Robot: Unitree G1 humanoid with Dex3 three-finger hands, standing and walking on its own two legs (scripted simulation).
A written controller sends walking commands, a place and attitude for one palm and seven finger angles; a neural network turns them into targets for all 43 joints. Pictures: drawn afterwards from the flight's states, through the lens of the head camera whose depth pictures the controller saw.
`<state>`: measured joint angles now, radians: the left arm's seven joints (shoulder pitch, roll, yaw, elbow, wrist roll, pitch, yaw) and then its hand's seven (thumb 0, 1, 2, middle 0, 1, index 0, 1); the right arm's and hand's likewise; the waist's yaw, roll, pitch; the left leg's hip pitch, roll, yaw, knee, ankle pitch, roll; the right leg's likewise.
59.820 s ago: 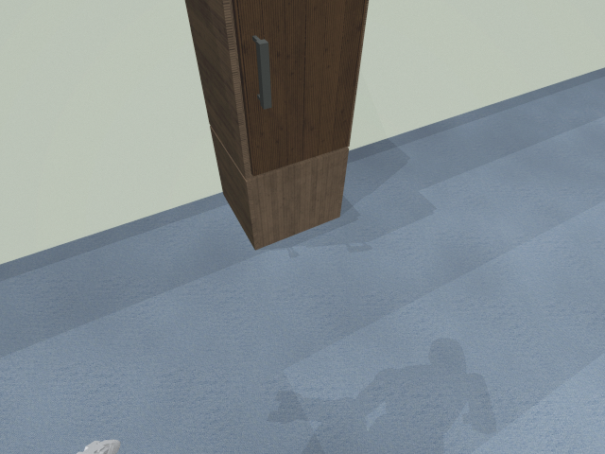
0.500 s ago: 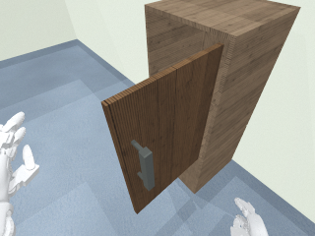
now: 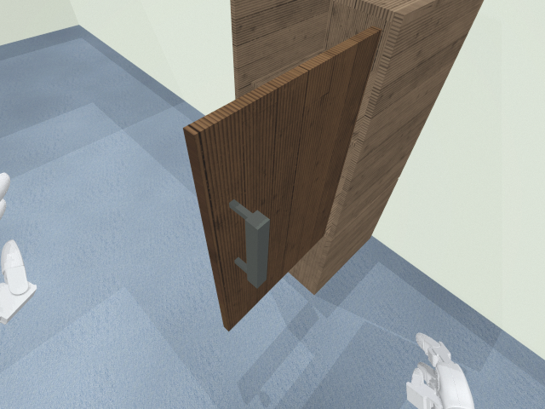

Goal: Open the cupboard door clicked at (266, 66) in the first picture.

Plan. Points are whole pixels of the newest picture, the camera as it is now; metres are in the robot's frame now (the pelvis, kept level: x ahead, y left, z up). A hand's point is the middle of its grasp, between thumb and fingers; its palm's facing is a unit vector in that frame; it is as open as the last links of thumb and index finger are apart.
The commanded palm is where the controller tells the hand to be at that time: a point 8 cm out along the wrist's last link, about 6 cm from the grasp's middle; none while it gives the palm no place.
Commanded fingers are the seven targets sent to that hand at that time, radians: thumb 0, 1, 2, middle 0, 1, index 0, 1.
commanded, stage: step back with the hand held close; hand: left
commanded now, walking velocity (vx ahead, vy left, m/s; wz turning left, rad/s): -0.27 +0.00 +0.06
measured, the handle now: (247, 245) +0.35 +0.07 +0.03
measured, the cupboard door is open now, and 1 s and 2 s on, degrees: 93 93 93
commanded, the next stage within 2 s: stop stepping back and stand still in 0.66 s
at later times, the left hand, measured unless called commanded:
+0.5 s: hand out of the picture +0.13 +0.28 +0.17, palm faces +0.44 -0.75 -0.49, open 7.4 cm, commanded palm +0.06 +0.31 +0.19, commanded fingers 0.00 0.90 0.90 -0.20 -0.30 -0.20 -0.30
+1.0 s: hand out of the picture +0.04 +0.22 +0.17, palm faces +0.30 -0.82 -0.49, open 7.4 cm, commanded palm -0.03 +0.27 +0.19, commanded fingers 0.00 0.90 0.90 -0.20 -0.30 -0.20 -0.30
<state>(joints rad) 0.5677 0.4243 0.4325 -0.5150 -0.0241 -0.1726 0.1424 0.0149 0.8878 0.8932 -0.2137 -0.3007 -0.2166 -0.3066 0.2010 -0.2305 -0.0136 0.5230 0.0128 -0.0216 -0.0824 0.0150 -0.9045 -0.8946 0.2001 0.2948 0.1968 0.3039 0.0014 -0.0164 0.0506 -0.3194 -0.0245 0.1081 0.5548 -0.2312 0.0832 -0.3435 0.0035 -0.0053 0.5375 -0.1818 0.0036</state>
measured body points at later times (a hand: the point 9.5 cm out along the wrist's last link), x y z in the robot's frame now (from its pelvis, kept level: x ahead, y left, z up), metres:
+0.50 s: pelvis -0.07 +0.00 +0.00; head -0.05 +0.03 +0.44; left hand +0.10 +0.31 +0.20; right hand +0.11 -0.24 -0.07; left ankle +0.04 +0.07 -0.73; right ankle -0.08 -0.13 -0.69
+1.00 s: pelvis -0.18 -0.03 +0.00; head -0.18 -0.01 +0.45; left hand +0.01 +0.26 +0.20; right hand -0.05 -0.28 -0.07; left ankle -0.02 +0.06 -0.72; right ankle -0.24 -0.12 -0.73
